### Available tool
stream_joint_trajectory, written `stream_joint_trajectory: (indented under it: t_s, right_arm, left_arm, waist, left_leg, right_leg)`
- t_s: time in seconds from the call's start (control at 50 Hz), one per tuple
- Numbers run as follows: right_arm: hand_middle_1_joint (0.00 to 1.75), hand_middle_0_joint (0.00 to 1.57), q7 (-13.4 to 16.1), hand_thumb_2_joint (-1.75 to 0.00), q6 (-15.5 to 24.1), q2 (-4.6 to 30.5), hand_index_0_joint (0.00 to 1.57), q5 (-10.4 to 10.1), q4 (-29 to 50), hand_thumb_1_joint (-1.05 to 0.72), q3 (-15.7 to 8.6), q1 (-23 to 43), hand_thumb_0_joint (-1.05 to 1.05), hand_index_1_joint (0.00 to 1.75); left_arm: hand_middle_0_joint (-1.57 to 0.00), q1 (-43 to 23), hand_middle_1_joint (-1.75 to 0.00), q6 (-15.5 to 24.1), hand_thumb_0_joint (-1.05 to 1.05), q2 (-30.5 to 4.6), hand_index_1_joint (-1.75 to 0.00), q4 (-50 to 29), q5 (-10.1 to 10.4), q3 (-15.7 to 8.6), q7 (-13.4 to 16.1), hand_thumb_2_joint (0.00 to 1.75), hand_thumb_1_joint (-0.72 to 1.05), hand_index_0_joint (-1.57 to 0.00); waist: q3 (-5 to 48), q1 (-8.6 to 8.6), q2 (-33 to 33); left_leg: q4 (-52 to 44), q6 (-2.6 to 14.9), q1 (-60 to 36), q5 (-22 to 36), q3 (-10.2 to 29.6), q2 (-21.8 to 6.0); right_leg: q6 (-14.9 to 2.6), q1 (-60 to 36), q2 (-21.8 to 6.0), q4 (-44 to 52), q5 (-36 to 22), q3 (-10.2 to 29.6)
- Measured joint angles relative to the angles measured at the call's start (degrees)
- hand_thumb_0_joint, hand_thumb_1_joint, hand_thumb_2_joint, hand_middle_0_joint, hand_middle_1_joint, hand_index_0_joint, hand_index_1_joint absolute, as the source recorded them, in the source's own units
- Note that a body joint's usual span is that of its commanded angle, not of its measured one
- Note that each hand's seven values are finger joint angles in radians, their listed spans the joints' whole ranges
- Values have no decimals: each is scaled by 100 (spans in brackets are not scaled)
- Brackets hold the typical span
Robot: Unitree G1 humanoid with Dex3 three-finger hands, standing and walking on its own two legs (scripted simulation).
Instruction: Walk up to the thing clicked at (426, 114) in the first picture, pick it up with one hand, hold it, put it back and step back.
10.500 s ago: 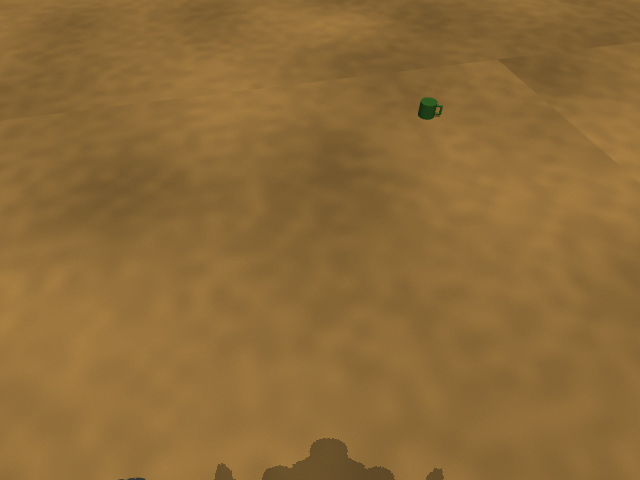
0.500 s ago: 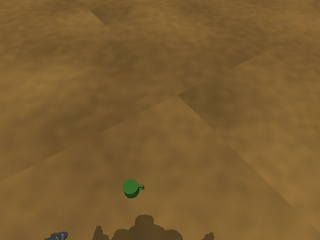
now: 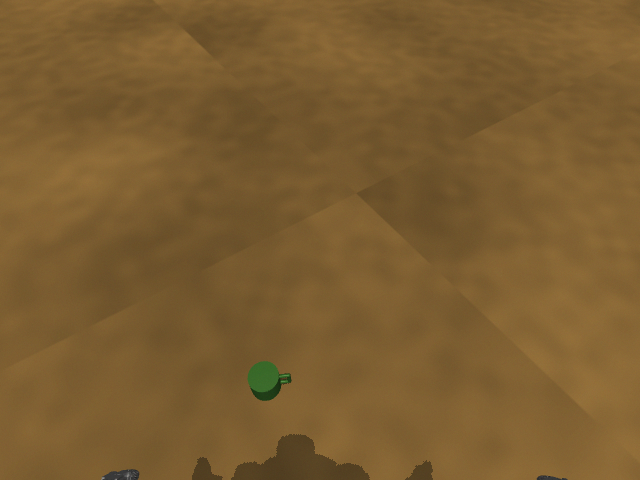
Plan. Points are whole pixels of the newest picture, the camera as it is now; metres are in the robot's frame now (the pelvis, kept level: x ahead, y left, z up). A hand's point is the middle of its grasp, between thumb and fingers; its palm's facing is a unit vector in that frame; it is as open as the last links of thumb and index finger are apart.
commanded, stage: stand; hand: left
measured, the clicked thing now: (270, 380) +0.47 +0.19 -0.74
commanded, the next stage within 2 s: none
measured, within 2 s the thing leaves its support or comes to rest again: neither
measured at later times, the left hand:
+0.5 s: hand out of the picture +0.10 +0.27 -0.15, palm faces -0.01 -0.94 -0.35, open 7.4 cm
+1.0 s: hand out of the picture +0.10 +0.27 -0.15, palm faces -0.01 -0.94 -0.34, open 7.4 cm
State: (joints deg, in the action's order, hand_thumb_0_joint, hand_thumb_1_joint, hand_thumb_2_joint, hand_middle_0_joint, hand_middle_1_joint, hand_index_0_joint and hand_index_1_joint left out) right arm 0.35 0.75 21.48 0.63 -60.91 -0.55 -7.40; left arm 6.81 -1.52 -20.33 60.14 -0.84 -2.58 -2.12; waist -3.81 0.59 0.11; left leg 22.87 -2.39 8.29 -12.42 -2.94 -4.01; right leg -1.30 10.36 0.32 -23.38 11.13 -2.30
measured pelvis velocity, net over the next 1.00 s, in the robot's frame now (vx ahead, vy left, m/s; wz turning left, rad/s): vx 0.03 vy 0.02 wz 0.01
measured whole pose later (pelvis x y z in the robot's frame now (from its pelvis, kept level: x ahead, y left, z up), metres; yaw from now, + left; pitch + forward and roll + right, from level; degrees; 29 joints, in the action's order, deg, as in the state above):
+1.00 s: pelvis +0.03 +0.02 +0.01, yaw +0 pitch -2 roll +0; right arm 0.0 0.7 20.1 0.9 -64.2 -0.1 -6.0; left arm 6.6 0.8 -19.9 64.6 -0.7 -0.3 -0.3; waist -2.2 0.3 -0.3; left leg 17.4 -1.0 3.3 -12.2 -3.4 -2.1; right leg 0.8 5.3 -1.4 -17.9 10.8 -2.0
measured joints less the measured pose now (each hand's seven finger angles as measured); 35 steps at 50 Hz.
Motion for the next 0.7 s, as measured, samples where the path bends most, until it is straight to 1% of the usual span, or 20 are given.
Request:
stream_joint_trajectory:
  t_s: [0.1,0.18,0.34,0.7]
  right_arm:
    - [30,20,-60,-89,-45,-17,21,45,-148,-91,47,-52,0,30]
    - [30,20,-85,-89,-19,-68,21,51,-249,-91,70,-103,0,30]
    - [30,21,-76,-89,14,-153,21,48,-361,-91,87,-92,0,30]
    - [30,21,-47,-89,10,-113,21,38,-338,-91,57,135,0,30]
  left_arm:
    - [-20,32,-30,119,1,81,-29,210,-14,128,32,89,90,-21]
    - [-20,27,-30,200,1,110,-29,300,5,174,56,89,90,-21]
    - [-20,-40,-30,253,1,56,-29,382,33,201,115,89,90,-21]
    - [-20,-53,-30,246,1,34,-29,446,21,235,177,89,90,-21]
  waist:
    - [127,-55,-80]
    - [161,-70,-107]
    - [160,-71,-95]
    - [172,-39,-40]
  left_leg:
    - [-172,13,-101,40,2,6]
    - [-302,32,-199,62,-14,41]
    - [-444,69,-346,58,-41,110]
    - [-532,120,-452,12,-56,168]
  right_leg:
    - [40,-152,2,269,-89,-7]
    - [75,-241,-28,383,-109,5]
    - [129,-349,-92,444,-69,29]
    - [193,-460,-145,542,-34,40]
